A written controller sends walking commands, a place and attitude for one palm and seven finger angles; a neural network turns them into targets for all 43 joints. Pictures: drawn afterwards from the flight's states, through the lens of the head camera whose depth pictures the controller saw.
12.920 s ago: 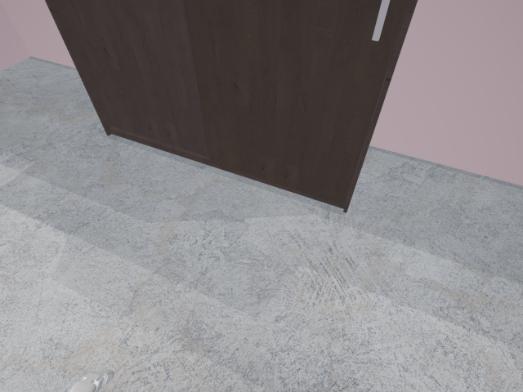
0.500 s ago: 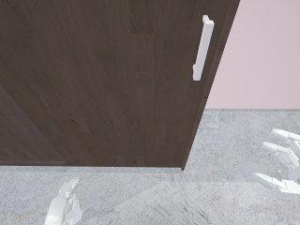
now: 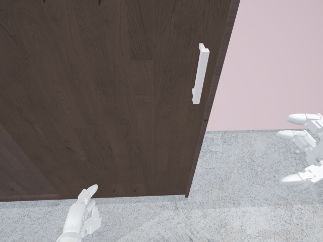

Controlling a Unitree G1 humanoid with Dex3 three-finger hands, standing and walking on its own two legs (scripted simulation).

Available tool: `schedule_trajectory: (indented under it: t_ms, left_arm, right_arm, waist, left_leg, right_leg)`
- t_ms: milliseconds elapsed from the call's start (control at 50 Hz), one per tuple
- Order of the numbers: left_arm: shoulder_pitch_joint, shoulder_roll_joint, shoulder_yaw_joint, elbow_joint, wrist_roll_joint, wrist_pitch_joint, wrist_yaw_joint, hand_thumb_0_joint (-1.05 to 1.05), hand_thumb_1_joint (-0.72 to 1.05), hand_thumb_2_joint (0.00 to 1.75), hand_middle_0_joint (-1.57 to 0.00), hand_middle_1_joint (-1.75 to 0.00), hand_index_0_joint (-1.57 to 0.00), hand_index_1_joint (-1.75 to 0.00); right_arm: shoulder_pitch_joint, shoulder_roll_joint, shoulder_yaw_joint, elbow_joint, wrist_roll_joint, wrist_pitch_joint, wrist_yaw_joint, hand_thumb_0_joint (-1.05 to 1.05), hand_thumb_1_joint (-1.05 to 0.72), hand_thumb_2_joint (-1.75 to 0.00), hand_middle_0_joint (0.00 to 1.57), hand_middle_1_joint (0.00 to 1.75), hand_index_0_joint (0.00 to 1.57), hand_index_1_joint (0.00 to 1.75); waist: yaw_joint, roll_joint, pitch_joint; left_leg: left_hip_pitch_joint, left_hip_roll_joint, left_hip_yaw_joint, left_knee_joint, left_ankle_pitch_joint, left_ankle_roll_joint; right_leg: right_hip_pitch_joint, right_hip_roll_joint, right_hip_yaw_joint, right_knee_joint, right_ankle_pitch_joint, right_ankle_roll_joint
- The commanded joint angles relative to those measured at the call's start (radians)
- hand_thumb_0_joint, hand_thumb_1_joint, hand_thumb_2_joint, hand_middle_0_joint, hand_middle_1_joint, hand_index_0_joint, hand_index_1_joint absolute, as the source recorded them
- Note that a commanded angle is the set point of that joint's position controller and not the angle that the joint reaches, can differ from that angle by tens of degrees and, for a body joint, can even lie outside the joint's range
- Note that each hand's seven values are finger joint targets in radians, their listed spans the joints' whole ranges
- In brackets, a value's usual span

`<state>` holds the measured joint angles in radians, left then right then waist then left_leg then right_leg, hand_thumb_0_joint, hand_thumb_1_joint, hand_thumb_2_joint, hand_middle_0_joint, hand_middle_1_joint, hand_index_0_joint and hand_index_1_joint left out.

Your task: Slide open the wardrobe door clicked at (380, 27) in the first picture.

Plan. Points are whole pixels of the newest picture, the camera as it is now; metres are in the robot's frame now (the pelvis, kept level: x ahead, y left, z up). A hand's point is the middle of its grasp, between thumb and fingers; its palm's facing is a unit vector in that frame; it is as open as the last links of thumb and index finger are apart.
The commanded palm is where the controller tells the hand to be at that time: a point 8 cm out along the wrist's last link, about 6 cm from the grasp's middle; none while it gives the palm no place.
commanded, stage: raise the hand with hooked fingers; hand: right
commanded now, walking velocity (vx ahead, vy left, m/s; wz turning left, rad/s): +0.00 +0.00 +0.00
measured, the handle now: (198, 75) +0.53 -0.12 +0.17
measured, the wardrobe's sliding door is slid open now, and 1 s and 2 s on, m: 0.00 0.00 0.00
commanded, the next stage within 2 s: move the hooked fingers beside the handle in 0.68 s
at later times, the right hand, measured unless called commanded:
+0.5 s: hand (287, 137) +0.27 -0.25 +0.18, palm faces +0.10 +0.99 -0.03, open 14.0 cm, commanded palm +0.24 -0.30 +0.19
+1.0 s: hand (275, 129) +0.29 -0.23 +0.18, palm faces +0.08 +1.00 -0.03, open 14.0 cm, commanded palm +0.27 -0.28 +0.19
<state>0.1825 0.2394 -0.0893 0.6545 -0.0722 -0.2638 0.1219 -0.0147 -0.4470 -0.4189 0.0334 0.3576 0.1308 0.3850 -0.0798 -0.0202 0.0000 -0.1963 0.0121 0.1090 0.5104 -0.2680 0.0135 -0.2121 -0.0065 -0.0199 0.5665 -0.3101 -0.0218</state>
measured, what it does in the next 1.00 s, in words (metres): stands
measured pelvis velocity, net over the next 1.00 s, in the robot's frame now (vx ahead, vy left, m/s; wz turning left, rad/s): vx -0.01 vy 0.02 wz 0.01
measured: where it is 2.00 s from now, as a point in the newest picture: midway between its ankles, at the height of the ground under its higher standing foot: outside the picture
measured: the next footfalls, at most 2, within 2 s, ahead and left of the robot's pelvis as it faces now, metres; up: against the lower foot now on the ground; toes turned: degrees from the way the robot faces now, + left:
none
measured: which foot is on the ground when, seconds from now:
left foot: down 0.00-1.00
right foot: down 0.00-1.00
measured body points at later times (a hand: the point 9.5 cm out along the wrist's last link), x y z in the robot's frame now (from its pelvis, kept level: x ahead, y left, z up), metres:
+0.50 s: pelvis -0.01 +0.02 +0.00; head -0.04 +0.03 +0.45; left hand +0.18 +0.26 -0.06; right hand +0.26 -0.30 +0.19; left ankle +0.01 +0.11 -0.73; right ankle +0.00 -0.10 -0.73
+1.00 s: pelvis -0.01 +0.02 +0.00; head -0.04 +0.03 +0.45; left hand +0.18 +0.25 -0.06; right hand +0.28 -0.29 +0.19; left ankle +0.01 +0.11 -0.73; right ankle +0.00 -0.10 -0.73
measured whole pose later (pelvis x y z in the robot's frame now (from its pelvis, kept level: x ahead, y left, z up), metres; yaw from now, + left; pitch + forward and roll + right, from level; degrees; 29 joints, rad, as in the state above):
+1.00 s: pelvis -0.01 +0.02 +0.00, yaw +1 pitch -4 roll +0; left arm 0.18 0.26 -0.07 0.67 -0.10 -0.20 0.14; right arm -0.23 -0.43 -0.36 0.12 0.31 0.27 0.31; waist -0.06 -0.03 0.00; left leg -0.18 0.00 0.11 0.50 -0.25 0.04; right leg -0.18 -0.02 -0.02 0.52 -0.27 0.00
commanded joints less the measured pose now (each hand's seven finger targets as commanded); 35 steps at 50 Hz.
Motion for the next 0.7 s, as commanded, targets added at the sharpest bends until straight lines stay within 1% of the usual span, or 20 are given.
schedule_trajectory:
  t_ms: [0, 40, 60, 100, 160, 200, 240, 260, 320, 360, 380, 400, 440, 460, 480, 520, 580, 600, 620, 680]
  left_arm:
    - [-0.117, 0.149, 0.063, -0.161, -0.007, -0.034, 0.012, 0.0, 0.9, 0.9, -0.2, -0.3, -0.2, -0.3]
    - [-0.124, 0.15, 0.063, -0.163, -0.01, -0.026, 0.011, 0.0, 0.9, 0.9, -0.2, -0.3, -0.2, -0.3]
    - [-0.128, 0.154, 0.064, -0.163, -0.008, -0.022, 0.01, 0.0, 0.9, 0.9, -0.2, -0.3, -0.2, -0.3]
    - [-0.135, 0.149, 0.059, -0.163, -0.015, -0.012, 0.01, 0.0, 0.9, 0.9, -0.2, -0.3, -0.2, -0.3]
    - [-0.146, 0.159, 0.063, -0.167, -0.02, 0.002, 0.01, 0.0, 0.9, 0.9, -0.2, -0.3, -0.2, -0.3]
    - [-0.146, 0.153, 0.062, -0.175, -0.023, 0.012, 0.007, 0.0, 0.9, 0.9, -0.2, -0.3, -0.2, -0.3]
    - [-0.145, 0.158, 0.065, -0.18, -0.027, 0.023, 0.003, 0.0, 0.9, 0.9, -0.2, -0.3, -0.2, -0.3]
    - [-0.15, 0.164, 0.07, -0.182, -0.026, 0.025, 0.001, 0.0, 0.9, 0.9, -0.2, -0.3, -0.2, -0.3]
    - [-0.162, 0.153, 0.069, -0.199, -0.026, 0.027, 0.002, 0.0, 0.9, 0.9, -0.2, -0.3, -0.2, -0.3]
    - [-0.158, 0.158, 0.072, -0.191, -0.019, 0.025, 0.006, 0.0, 0.9, 0.9, -0.2, -0.3, -0.2, -0.3]
    - [-0.163, 0.15, 0.069, -0.192, -0.02, 0.024, 0.006, 0.0, 0.9, 0.9, -0.2, -0.3, -0.2, -0.3]
    - [-0.161, 0.147, 0.067, -0.19, -0.022, 0.022, 0.009, 0.0, 0.9, 0.9, -0.2, -0.3, -0.2, -0.3]
    - [-0.158, 0.149, 0.068, -0.186, -0.021, 0.018, 0.015, 0.0, 0.9, 0.9, -0.2, -0.3, -0.2, -0.3]
    - [-0.158, 0.155, 0.071, -0.182, -0.018, 0.018, 0.016, 0.0, 0.9, 0.9, -0.2, -0.3, -0.2, -0.3]
    - [-0.166, 0.148, 0.068, -0.185, -0.018, 0.015, 0.016, 0.0, 0.9, 0.9, -0.2, -0.3, -0.2, -0.3]
    - [-0.155, 0.148, 0.068, -0.176, -0.021, 0.014, 0.019, 0.0, 0.9, 0.9, -0.2, -0.3, -0.2, -0.3]
    - [-0.164, 0.15, 0.07, -0.178, -0.022, 0.012, 0.019, 0.0, 0.9, 0.9, -0.2, -0.3, -0.2, -0.3]
    - [-0.161, 0.148, 0.068, -0.177, -0.024, 0.012, 0.019, 0.0, 0.9, 0.9, -0.2, -0.3, -0.2, -0.3]
    - [-0.158, 0.148, 0.067, -0.175, -0.025, 0.013, 0.02, 0.0, 0.9, 0.9, -0.2, -0.3, -0.2, -0.3]
    - [-0.161, 0.153, 0.069, -0.178, -0.023, 0.012, 0.017, 0.0, 0.9, 0.9, -0.2, -0.3, -0.2, -0.3]
  right_arm:
    - [-0.325, -0.27, -0.11, -0.212, 0.016, -0.021, 0.0, 0.0, 0.5, -0.3, 0.3, 1.2, 0.3, 1.2]
    - [-0.361, -0.277, -0.111, -0.225, 0.015, -0.006, 0.001, 0.0, 0.5, -0.3, 0.3, 1.2, 0.3, 1.2]
    - [-0.362, -0.301, -0.13, -0.215, 0.014, 0.004, -0.004, 0.0, 0.5, -0.3, 0.3, 1.2, 0.3, 1.2]
    - [-0.395, -0.281, -0.108, -0.19, 0.011, 0.033, -0.005, 0.0, 0.5, -0.3, 0.3, 1.2, 0.3, 1.2]
    - [-0.429, -0.321, -0.13, -0.165, 0.004, 0.075, -0.013, 0.0, 0.5, -0.3, 0.3, 1.2, 0.3, 1.2]
    - [-0.39, -0.278, -0.101, -0.123, 0.003, 0.102, -0.009, 0.0, 0.5, -0.3, 0.3, 1.2, 0.3, 1.2]
    - [-0.352, -0.266, -0.096, -0.093, 0.008, 0.122, -0.002, 0.0, 0.5, -0.3, 0.3, 1.2, 0.3, 1.2]
    - [-0.338, -0.285, -0.116, -0.102, 0.011, 0.12, -0.003, 0.0, 0.5, -0.3, 0.3, 1.2, 0.3, 1.2]
    - [-0.404, -0.29, -0.116, -0.188, 0.007, 0.105, -0.016, 0.0, 0.5, -0.3, 0.3, 1.2, 0.3, 1.2]
    - [-0.394, -0.331, -0.159, -0.197, 0.008, 0.088, -0.034, 0.0, 0.5, -0.3, 0.3, 1.2, 0.3, 1.2]
    - [-0.423, -0.313, -0.141, -0.219, 0.004, 0.08, -0.038, 0.0, 0.5, -0.3, 0.3, 1.2, 0.3, 1.2]
    - [-0.422, -0.297, -0.131, -0.21, 0.002, 0.074, -0.045, 0.0, 0.5, -0.3, 0.3, 1.2, 0.3, 1.2]
    - [-0.43, -0.298, -0.13, -0.225, -0.004, 0.063, -0.053, 0.0, 0.5, -0.3, 0.3, 1.2, 0.3, 1.2]
    - [-0.424, -0.323, -0.148, -0.228, -0.007, 0.062, -0.059, 0.0, 0.5, -0.3, 0.3, 1.2, 0.3, 1.2]
    - [-0.446, -0.314, -0.135, -0.245, -0.012, 0.063, -0.059, 0.0, 0.5, -0.3, 0.3, 1.2, 0.3, 1.2]
    - [-0.411, -0.281, -0.115, -0.191, -0.008, 0.074, -0.053, 0.0, 0.5, -0.3, 0.3, 1.2, 0.3, 1.2]
    - [-0.429, -0.299, -0.12, -0.213, -0.008, 0.082, -0.046, 0.0, 0.5, -0.3, 0.3, 1.2, 0.3, 1.2]
    - [-0.418, -0.285, -0.111, -0.192, -0.007, 0.087, -0.047, 0.0, 0.5, -0.3, 0.3, 1.2, 0.3, 1.2]
    - [-0.41, -0.271, -0.099, -0.176, -0.004, 0.092, -0.043, 0.0, 0.5, -0.3, 0.3, 1.2, 0.3, 1.2]
    - [-0.418, -0.299, -0.121, -0.186, -0.005, 0.096, -0.042, 0.0, 0.5, -0.3, 0.3, 1.2, 0.3, 1.2]
  waist:
    - [0.021, -0.07, -0.181]
    - [0.02, -0.093, -0.191]
    - [0.016, -0.089, -0.199]
    - [0.022, -0.072, -0.171]
    - [0.015, -0.064, -0.17]
    - [0.014, -0.048, -0.154]
    - [0.015, -0.014, -0.131]
    - [0.013, -0.004, -0.143]
    - [0.016, -0.042, -0.175]
    - [0.013, -0.019, -0.184]
    - [0.017, -0.041, -0.186]
    - [0.021, -0.039, -0.166]
    - [0.021, -0.091, -0.158]
    - [0.018, -0.082, -0.17]
    - [0.02, -0.082, -0.177]
    - [0.027, -0.043, -0.141]
    - [0.022, -0.064, -0.162]
    - [0.025, -0.038, -0.147]
    - [0.027, -0.038, -0.129]
    - [0.021, -0.026, -0.154]
  left_leg:
    - [0.075, -0.023, -0.05, -0.069, 0.222, 0.012]
    - [0.08, -0.025, -0.048, -0.077, 0.22, 0.013]
    - [0.094, -0.019, -0.062, -0.08, 0.228, 0.015]
    - [0.085, -0.018, -0.057, -0.092, 0.212, 0.013]
    - [0.093, -0.01, -0.076, -0.105, 0.188, 0.012]
    - [0.087, -0.011, -0.067, -0.105, 0.186, 0.011]
    - [0.072, -0.01, -0.073, -0.111, 0.164, 0.005]
    - [0.087, 0.001, -0.097, -0.112, 0.166, 0.005]
    - [0.086, -0.005, -0.089, -0.108, 0.158, 0.004]
    - [0.093, 0.004, -0.117, -0.111, 0.152, 0.0]
    - [0.092, 0.006, -0.119, -0.116, 0.131, -0.001]
    - [0.081, -0.001, -0.105, -0.117, 0.11, 0.001]
    - [0.073, -0.006, -0.1, -0.121, 0.102, 0.003]
    - [0.089, 0.004, -0.127, -0.123, 0.105, 0.001]
    - [0.09, 0.008, -0.127, -0.126, 0.106, 0.0]
    - [0.075, 0.0, -0.117, -0.127, 0.102, -0.005]
    - [0.083, 0.009, -0.133, -0.127, 0.105, -0.006]
    - [0.077, 0.004, -0.122, -0.127, 0.103, -0.008]
    - [0.063, 0.0, -0.118, -0.13, 0.095, -0.008]
    - [0.074, 0.007, -0.127, -0.127, 0.091, -0.008]
  right_leg:
    - [0.06, -0.003, 0.066, -0.13, 0.275, 0.015]
    - [0.075, -0.002, 0.067, -0.139, 0.276, 0.017]
    - [0.073, -0.004, 0.059, -0.128, 0.28, 0.014]
    - [0.064, -0.004, 0.059, -0.146, 0.259, 0.014]
    - [0.058, -0.004, 0.053, -0.144, 0.239, 0.01]
    - [0.047, -0.001, 0.054, -0.156, 0.234, 0.011]
    - [0.03, 0.0, 0.051, -0.155, 0.208, 0.009]
    - [0.024, -0.005, 0.045, -0.139, 0.212, 0.01]
    - [0.05, 0.0, 0.043, -0.144, 0.21, 0.008]
    - [0.044, -0.004, 0.038, -0.123, 0.209, 0.005]
    - [0.043, -0.003, 0.037, -0.133, 0.195, 0.006]
    - [0.042, -0.001, 0.037, -0.14, 0.18, 0.007]
    - [0.055, 0.003, 0.037, -0.148, 0.17, 0.007]
    - [0.05, -0.001, 0.031, -0.13, 0.178, 0.007]
    - [0.053, -0.001, 0.033, -0.135, 0.178, 0.005]
    - [0.041, 0.0, 0.033, -0.138, 0.167, 0.004]
    - [0.044, -0.001, 0.033, -0.132, 0.171, 0.004]
    - [0.039, -0.001, 0.034, -0.133, 0.168, 0.004]
    - [0.037, 0.001, 0.036, -0.136, 0.158, 0.004]
    - [0.035, -0.001, 0.039, -0.132, 0.163, 0.003]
